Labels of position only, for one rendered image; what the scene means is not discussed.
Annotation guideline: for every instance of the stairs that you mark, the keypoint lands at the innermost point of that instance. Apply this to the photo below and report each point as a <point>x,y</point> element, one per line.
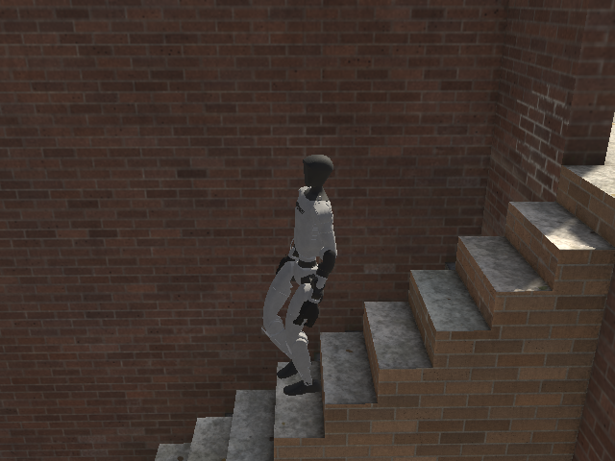
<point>487,362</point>

